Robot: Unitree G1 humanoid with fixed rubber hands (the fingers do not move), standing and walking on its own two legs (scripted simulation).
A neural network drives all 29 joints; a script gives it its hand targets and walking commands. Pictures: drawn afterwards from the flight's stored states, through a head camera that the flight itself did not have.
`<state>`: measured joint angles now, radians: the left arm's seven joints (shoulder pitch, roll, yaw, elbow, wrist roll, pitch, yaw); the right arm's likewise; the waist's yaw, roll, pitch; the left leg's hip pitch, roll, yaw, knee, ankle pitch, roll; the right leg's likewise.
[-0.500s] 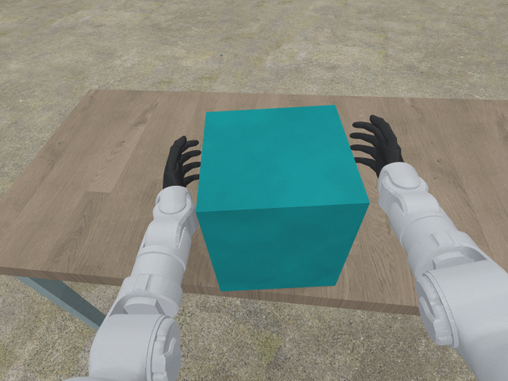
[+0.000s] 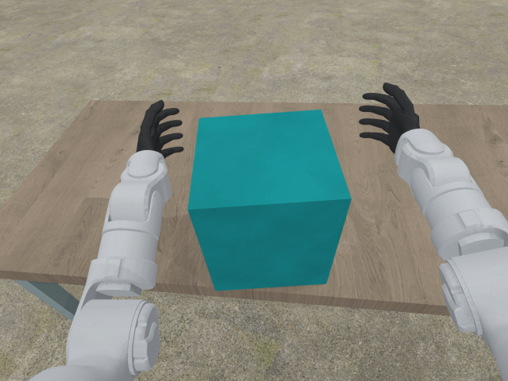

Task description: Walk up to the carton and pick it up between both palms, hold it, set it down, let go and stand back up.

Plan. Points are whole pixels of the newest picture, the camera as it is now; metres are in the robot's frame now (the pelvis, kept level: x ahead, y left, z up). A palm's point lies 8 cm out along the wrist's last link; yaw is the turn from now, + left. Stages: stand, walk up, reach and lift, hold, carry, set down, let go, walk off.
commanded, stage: set down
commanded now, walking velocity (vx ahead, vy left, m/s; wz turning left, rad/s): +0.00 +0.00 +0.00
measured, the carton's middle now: (265, 204) +0.40 +0.09 +0.04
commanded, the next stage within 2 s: none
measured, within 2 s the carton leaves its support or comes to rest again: neither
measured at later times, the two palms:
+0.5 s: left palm (134, 111) +0.38 +0.26 +0.24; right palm (427, 88) +0.47 -0.12 +0.25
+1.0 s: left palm (139, 176) +0.32 +0.25 +0.18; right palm (438, 165) +0.41 -0.15 +0.17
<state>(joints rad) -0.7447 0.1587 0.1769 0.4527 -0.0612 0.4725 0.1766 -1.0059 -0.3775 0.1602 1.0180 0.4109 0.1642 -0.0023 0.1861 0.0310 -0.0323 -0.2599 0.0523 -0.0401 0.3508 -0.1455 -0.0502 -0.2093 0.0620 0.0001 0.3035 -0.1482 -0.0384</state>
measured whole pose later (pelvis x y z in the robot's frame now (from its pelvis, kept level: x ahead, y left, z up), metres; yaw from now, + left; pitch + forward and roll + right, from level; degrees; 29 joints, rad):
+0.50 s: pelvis +0.00 +0.00 +0.00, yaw +0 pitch +4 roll -1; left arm -0.90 0.27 0.19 0.33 -0.15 0.79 0.18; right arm -1.14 -0.46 0.16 0.91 0.54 0.40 -0.01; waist 0.15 0.00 -0.07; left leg -0.29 0.05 -0.03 0.37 -0.16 -0.05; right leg -0.23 0.06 0.00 0.32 -0.15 -0.03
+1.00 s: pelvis -0.01 -0.01 +0.00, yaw +0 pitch +1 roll +0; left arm -0.52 0.21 0.23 0.00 -0.15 0.80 0.15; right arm -0.73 -0.40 0.08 0.52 0.47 0.40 -0.03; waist 0.11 0.00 -0.02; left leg -0.23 0.05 -0.03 0.34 -0.13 -0.05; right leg -0.21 0.06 0.01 0.36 -0.16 -0.04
